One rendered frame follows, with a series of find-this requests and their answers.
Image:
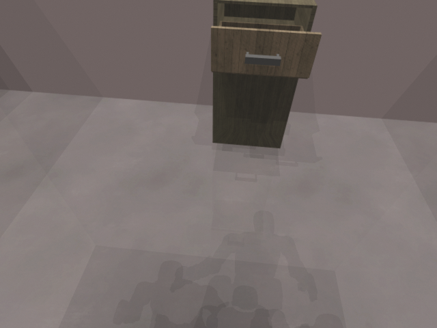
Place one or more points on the cabinet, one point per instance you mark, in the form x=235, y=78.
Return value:
x=252, y=110

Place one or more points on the drawer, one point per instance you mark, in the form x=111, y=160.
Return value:
x=231, y=40

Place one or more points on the handle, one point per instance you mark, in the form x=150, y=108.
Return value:
x=263, y=59

